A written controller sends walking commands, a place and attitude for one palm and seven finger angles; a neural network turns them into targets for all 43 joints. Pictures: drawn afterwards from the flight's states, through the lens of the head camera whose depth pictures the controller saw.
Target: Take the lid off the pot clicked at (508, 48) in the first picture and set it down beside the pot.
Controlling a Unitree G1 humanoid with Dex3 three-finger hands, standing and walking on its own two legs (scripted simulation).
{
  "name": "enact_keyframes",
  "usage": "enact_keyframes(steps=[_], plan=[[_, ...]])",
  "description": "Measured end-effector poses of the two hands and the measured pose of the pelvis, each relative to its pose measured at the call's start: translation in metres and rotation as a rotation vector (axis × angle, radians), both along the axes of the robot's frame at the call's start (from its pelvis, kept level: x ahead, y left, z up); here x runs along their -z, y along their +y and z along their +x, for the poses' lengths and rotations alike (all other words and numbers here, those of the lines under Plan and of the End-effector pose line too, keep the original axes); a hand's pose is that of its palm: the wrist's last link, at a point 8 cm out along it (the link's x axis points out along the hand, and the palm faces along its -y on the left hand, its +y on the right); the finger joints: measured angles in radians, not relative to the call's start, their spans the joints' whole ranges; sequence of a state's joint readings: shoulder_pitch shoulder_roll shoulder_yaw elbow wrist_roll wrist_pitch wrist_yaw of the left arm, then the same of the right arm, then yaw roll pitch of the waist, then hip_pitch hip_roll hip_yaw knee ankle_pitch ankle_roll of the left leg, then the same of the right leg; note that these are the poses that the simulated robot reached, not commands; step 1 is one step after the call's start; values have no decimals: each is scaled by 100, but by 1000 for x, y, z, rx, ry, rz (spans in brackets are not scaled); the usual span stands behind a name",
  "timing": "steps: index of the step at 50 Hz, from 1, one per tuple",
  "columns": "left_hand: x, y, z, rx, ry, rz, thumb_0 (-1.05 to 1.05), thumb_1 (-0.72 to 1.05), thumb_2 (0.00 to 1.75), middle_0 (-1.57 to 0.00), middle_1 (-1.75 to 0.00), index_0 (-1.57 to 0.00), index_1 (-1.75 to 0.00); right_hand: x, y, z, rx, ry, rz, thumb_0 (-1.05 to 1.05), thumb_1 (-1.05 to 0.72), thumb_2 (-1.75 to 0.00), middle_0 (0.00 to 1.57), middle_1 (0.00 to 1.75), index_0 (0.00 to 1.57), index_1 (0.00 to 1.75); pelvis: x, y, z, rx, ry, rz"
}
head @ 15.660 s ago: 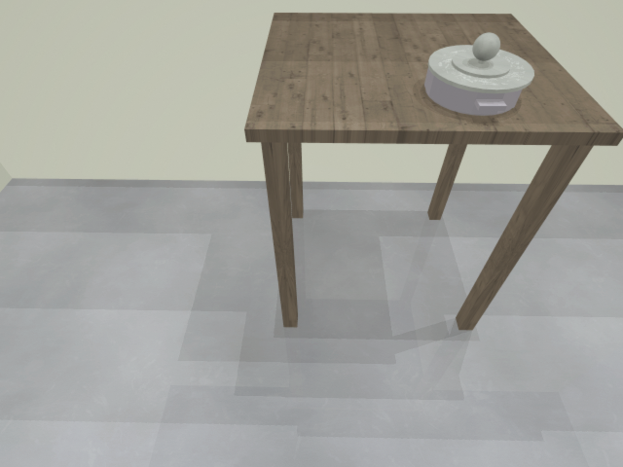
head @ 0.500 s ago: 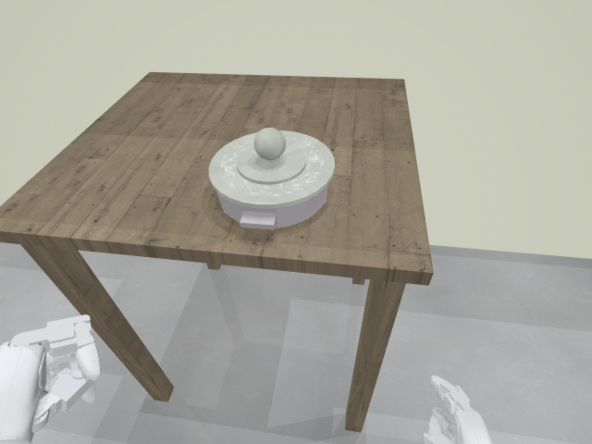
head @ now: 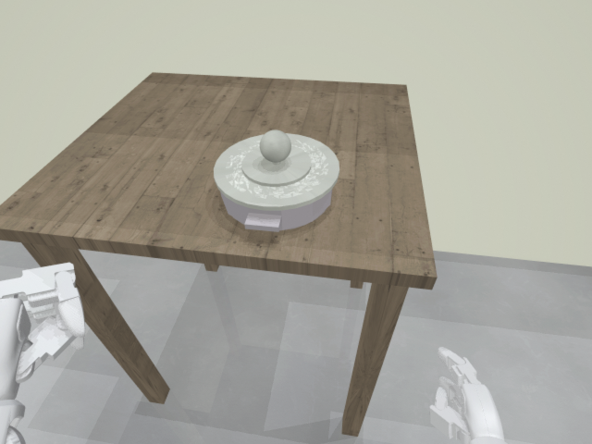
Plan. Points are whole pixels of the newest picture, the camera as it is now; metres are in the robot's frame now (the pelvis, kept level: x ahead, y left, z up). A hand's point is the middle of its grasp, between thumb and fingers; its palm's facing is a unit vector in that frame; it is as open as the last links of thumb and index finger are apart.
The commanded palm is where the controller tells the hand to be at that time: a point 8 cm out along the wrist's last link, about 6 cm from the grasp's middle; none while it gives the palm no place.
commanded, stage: raise the hand higher, near the body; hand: left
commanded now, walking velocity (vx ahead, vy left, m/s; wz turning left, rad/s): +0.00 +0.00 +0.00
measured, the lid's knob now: (275, 146) +0.51 +0.12 +0.17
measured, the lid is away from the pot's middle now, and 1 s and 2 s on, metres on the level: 0.00 0.00 0.00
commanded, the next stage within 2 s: reach forward and open the fingers in 0.18 s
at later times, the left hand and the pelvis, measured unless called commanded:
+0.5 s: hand (57, 271) +0.19 +0.26 +0.21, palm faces +0.40 -0.21 -0.89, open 3.0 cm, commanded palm +0.14 +0.27 +0.25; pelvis -0.01 +0.01 -0.01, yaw +0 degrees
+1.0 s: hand (69, 249) +0.22 +0.27 +0.22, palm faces -0.01 +0.03 -1.00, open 6.2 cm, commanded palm +0.19 +0.26 +0.29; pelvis -0.04 +0.00 +0.00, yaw +2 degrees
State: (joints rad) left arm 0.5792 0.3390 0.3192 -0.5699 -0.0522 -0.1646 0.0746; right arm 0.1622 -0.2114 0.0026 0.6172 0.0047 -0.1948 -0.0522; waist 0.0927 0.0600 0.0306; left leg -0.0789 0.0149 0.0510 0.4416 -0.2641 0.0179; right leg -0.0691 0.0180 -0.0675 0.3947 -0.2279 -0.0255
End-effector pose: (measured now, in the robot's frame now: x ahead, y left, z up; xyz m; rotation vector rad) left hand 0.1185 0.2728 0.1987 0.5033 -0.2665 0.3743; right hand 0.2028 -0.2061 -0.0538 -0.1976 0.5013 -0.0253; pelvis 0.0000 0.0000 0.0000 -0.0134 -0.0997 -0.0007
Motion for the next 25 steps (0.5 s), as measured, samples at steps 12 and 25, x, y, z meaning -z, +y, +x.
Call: enact_keyframes(steps=[12,25], plan=[[-30,4,10,28,-136,41,2,89,90,-131,-150,-131,-150,14,15,-16,-29,74,12,2,-90,-90,20,30,20,30,0,7,-2,1,-7,-2],[-56,-3,33,-150,131,780,1,80,98,-129,-136,-130,-136,28,12,-1,-68,197,19,2,-90,-90,20,30,20,30,6,14,-13,3,59,12]])
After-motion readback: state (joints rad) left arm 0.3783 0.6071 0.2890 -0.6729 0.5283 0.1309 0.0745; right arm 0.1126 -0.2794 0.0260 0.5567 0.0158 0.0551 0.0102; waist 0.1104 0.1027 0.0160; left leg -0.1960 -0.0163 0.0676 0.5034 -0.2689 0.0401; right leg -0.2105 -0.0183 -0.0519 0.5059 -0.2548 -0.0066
